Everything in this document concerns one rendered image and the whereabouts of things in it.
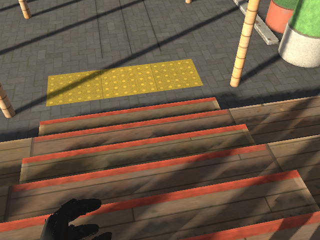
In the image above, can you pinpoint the robot left hand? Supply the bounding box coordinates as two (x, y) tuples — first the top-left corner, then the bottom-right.
(39, 198), (112, 240)

